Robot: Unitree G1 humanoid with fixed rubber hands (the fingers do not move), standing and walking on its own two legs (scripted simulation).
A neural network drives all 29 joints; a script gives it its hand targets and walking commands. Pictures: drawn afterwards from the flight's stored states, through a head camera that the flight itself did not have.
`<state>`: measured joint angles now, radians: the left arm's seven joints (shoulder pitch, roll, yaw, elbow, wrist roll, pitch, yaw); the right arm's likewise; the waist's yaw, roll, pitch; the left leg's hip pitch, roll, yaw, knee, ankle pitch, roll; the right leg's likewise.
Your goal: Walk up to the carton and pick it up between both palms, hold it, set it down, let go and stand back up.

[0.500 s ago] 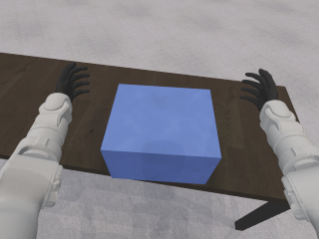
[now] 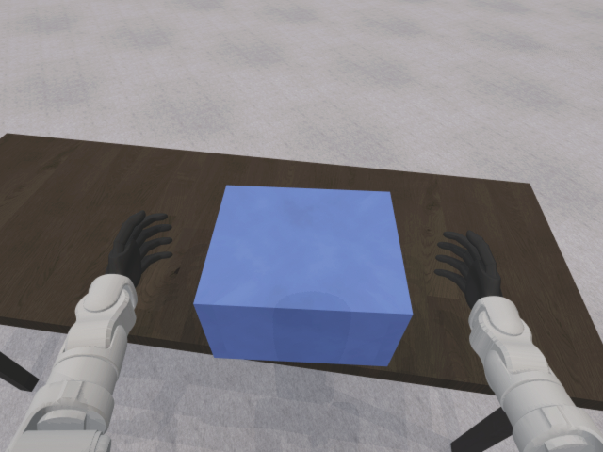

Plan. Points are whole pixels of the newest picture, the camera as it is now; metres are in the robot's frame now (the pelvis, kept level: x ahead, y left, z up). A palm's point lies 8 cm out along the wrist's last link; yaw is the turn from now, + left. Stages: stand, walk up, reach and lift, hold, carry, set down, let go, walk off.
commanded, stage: set down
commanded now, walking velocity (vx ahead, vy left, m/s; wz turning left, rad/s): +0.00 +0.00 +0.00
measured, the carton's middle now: (304, 272) +0.43 +0.03 -0.05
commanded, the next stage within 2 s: let go in 1.94 s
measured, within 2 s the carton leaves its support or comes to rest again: neither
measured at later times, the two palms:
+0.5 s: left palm (113, 346) +0.26 +0.28 +0.01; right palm (482, 360) +0.27 -0.21 +0.00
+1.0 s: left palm (119, 405) +0.20 +0.26 -0.04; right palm (486, 421) +0.20 -0.21 -0.03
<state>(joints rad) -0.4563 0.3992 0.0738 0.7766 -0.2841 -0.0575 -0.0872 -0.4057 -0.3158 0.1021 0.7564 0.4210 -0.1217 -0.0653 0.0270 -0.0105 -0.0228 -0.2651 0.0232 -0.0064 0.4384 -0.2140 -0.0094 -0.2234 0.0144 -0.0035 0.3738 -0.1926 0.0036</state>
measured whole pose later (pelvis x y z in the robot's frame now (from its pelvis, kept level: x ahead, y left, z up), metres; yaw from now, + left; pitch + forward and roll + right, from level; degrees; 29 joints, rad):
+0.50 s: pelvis +0.00 +0.01 +0.00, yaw +0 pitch -1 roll -1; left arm -0.12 0.35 0.02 0.69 -0.32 -0.26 -0.05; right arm -0.08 -0.25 0.04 0.65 0.34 -0.27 -0.03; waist 0.04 -0.01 0.00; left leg -0.22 0.01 0.00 0.47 -0.24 0.00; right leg -0.19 0.00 0.00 0.42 -0.23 0.01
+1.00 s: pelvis -0.01 +0.00 -0.01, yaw -1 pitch -3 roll +0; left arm 0.07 0.32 -0.02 0.71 -0.29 -0.44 -0.03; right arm 0.09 -0.18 0.06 0.73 0.27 -0.48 0.00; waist 0.05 -0.04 0.01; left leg -0.21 0.01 0.02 0.53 -0.27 0.00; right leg -0.21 0.00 0.02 0.52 -0.27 0.00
